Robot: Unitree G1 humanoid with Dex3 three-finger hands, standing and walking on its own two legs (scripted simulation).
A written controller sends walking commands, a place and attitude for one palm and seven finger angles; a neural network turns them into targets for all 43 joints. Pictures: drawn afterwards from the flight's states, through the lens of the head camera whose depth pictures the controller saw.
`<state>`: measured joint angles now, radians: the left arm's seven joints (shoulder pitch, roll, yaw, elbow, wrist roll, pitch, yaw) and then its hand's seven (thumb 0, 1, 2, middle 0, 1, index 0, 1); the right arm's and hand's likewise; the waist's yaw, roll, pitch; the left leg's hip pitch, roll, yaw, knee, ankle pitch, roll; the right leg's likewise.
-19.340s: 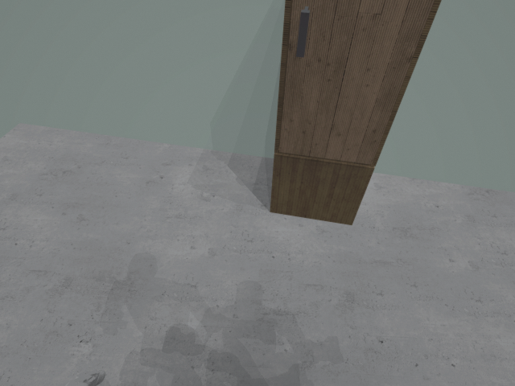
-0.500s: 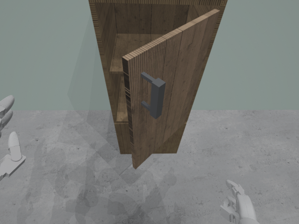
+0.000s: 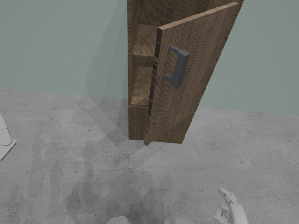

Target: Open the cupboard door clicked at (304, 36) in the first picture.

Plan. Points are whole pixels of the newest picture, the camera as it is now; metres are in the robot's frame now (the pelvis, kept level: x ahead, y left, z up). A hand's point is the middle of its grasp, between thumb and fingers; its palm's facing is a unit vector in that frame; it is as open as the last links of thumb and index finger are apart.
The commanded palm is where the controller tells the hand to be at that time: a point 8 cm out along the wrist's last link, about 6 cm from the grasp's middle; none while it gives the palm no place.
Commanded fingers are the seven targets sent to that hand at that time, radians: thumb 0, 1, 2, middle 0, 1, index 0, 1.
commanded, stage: stop stepping back and stand still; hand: left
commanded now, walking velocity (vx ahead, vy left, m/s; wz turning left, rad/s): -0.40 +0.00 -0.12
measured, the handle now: (174, 67) +0.52 -0.03 +0.15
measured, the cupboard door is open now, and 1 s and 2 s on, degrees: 44 44 44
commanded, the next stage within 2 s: let the arm hang, fingers relaxed in 0.86 s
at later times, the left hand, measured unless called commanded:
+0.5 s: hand (8, 202) +0.12 +0.23 +0.18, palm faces +0.45 -0.80 -0.39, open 7.4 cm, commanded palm +0.07 +0.26 +0.19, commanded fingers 0.00 0.90 0.90 -0.20 -0.30 -0.20 -0.30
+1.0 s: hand out of the picture +0.10 +0.20 +0.13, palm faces +0.34 -0.82 -0.46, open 7.4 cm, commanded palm none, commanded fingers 0.00 0.90 0.90 -0.20 -0.30 -0.20 -0.30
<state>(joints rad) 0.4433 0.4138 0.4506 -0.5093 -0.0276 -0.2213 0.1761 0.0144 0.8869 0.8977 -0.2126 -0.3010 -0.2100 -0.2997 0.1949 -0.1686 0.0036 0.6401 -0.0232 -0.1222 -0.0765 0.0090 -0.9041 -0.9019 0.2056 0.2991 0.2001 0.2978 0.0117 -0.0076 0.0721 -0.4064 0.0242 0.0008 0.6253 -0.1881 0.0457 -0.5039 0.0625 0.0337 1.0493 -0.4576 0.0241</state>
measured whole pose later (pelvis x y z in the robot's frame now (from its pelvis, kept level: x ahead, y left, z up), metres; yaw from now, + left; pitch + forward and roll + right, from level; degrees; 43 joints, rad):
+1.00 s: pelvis -0.13 -0.05 +0.01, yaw -2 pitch +0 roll +1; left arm 0.41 0.36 0.30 -0.21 -0.01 -0.22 0.12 0.01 0.89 0.90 -0.21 -0.30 -0.20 -0.30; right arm 0.21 -0.26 -0.02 0.73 0.00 -0.15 -0.04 0.01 -0.90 -0.90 0.20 0.30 0.20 0.30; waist 0.02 0.03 0.01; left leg -0.25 0.02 0.02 0.50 -0.24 -0.01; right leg -0.20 0.03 -0.07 0.54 -0.33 -0.05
